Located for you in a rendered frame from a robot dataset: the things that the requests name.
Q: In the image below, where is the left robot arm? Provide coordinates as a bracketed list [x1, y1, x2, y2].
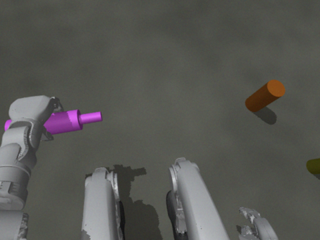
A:
[0, 118, 43, 240]

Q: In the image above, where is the left robot hand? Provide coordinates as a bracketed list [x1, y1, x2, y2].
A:
[8, 95, 64, 141]

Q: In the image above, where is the right robot hand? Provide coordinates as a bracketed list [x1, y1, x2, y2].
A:
[238, 207, 279, 240]

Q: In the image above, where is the right robot foot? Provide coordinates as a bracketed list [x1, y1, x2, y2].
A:
[166, 190, 189, 240]

